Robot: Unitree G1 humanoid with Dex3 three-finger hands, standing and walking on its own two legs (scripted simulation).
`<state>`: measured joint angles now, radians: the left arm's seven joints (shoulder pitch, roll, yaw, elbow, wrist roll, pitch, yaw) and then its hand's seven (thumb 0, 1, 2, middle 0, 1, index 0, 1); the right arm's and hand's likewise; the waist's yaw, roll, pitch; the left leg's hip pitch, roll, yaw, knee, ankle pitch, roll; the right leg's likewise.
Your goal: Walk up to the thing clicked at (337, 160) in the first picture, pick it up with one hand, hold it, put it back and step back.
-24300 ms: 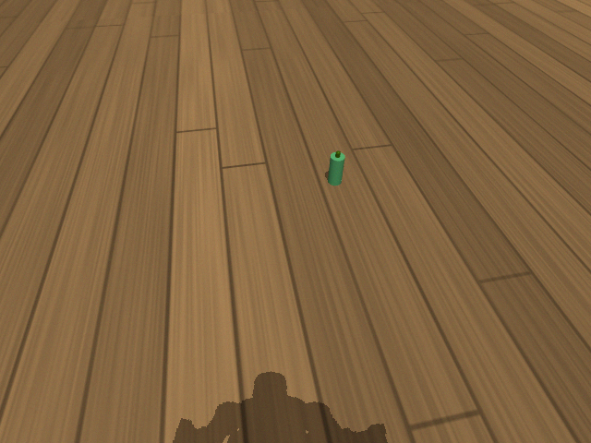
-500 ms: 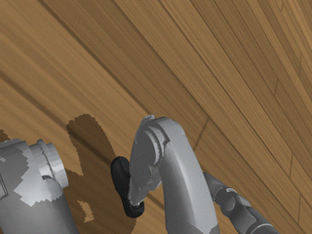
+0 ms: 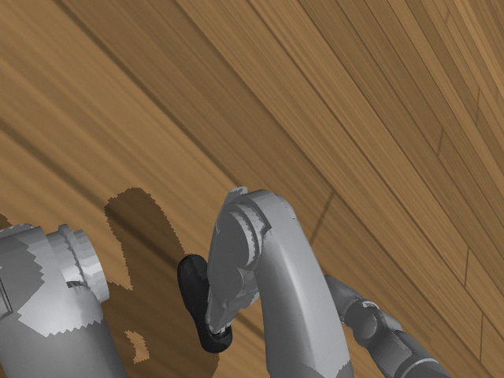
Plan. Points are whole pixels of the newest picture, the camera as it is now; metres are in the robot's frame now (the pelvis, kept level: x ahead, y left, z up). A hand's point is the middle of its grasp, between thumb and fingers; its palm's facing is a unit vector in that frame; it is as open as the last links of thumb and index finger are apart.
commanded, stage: open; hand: left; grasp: from the side
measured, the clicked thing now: out of the picture +0.42 +0.36 -0.19
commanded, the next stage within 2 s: withdraw in 0.16 s
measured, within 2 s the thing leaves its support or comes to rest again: neither
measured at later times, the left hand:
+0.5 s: hand out of the picture +0.42 +0.39 -0.14, palm faces +0.59 -0.81 +0.00, open 17.4 cm
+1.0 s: hand out of the picture +0.30 +0.47 -0.02, palm faces +0.54 -0.77 -0.34, open 17.4 cm
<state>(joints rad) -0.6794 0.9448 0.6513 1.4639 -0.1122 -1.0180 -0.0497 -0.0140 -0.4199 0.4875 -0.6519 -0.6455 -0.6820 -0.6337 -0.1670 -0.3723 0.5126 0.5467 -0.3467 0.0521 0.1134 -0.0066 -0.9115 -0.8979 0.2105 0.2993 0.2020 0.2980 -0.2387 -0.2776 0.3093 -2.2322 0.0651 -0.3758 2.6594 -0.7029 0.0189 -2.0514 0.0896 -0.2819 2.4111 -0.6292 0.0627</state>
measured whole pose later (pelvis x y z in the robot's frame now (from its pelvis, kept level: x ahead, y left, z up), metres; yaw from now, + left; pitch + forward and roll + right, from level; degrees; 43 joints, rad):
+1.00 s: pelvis +0.01 -0.01 +0.06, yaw +7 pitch +26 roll -11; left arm -0.47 0.83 0.66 0.96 0.03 -0.39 -0.16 -0.01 -0.56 0.07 -0.09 -0.08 -0.09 -0.07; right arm 0.00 -0.30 0.17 0.59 -0.06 0.09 0.05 0.00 -0.95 -0.92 0.21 0.30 0.20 0.30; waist -0.08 -0.10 0.00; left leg -2.22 0.07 -0.19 2.40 -0.66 0.02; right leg -2.09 0.02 -0.16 2.28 -0.66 0.02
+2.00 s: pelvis +0.09 +0.01 +0.42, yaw +18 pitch +12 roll -3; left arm 0.40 0.24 0.02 0.08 -0.02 0.27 0.20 0.00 -0.50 0.08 -0.06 -0.06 -0.06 -0.06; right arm 0.30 -0.21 0.03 0.50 0.04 -0.04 -0.18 0.01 -0.90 -0.90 0.21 0.30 0.20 0.30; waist -0.05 0.05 -0.16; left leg -0.80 0.04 -0.02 1.07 -0.49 0.00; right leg -0.73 -0.01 -0.06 1.01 -0.50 0.01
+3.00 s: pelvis +0.09 +0.00 +0.44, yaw +18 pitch +7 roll -1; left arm 0.45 0.20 -0.01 0.05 -0.01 0.25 0.14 -0.01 -0.55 0.05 -0.05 -0.05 -0.05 -0.05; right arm 0.28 -0.21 0.03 0.51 0.01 -0.11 -0.17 0.01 -0.90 -0.90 0.21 0.30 0.20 0.30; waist -0.02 0.04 -0.09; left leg -0.62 0.04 -0.01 0.93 -0.43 -0.01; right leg -0.57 -0.01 -0.06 0.90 -0.45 0.00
